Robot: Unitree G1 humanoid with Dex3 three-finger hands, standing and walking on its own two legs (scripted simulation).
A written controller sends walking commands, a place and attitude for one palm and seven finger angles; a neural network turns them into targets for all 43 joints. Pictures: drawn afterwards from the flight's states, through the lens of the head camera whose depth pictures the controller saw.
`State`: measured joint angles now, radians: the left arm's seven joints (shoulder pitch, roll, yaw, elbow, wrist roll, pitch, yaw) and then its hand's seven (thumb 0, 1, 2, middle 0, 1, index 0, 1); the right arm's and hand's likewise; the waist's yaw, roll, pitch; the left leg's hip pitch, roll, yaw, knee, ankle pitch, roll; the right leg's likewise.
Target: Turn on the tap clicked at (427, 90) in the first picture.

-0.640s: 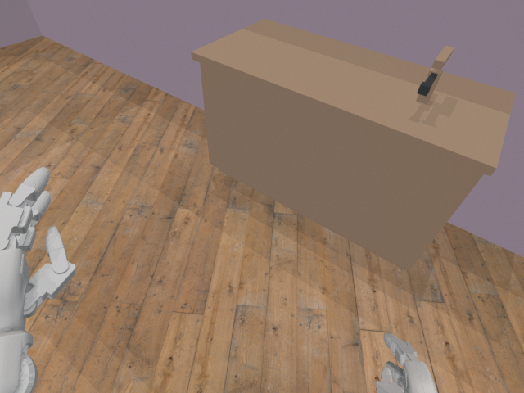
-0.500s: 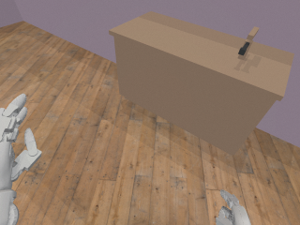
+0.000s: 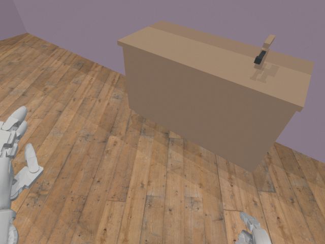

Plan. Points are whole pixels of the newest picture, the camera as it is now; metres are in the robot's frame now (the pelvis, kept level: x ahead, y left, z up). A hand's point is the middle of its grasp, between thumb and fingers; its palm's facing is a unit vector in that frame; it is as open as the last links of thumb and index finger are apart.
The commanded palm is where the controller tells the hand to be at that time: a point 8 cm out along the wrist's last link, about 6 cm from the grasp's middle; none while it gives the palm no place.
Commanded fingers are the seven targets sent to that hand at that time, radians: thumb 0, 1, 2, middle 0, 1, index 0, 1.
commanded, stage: walk to a spot facing it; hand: left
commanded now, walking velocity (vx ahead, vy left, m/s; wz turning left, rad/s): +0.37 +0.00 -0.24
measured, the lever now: (258, 60) +0.95 -0.41 +0.03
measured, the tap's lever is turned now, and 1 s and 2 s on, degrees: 0 0 0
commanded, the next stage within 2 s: turn to face it in 0.62 s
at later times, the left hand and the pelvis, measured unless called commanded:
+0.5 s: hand (77, 127) +0.31 +0.22 +0.16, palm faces +0.36 -0.83 -0.42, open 7.4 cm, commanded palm +0.25 +0.26 +0.18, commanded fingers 0.00 0.90 0.90 -0.20 -0.30 -0.20 -0.30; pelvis +0.09 -0.02 +0.00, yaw -1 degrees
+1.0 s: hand (131, 88) +0.48 +0.13 +0.15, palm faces +0.23 -0.82 -0.52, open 7.4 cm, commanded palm +0.42 +0.17 +0.18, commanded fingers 0.00 0.90 0.90 -0.20 -0.30 -0.20 -0.30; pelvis +0.20 -0.06 -0.03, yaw -13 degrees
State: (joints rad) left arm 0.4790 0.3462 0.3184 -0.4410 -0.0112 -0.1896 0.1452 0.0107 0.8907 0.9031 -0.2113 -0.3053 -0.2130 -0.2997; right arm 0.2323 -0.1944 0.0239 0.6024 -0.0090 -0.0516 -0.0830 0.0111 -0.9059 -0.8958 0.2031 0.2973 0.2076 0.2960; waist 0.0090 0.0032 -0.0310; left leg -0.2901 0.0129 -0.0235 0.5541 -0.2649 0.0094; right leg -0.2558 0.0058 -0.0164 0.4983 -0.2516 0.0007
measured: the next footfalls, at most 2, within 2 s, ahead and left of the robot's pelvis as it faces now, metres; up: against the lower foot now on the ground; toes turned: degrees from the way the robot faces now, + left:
left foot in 0.56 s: +0.22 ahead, +0.12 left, +0.00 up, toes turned +7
right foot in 0.96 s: +0.31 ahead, -0.16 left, +0.00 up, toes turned -20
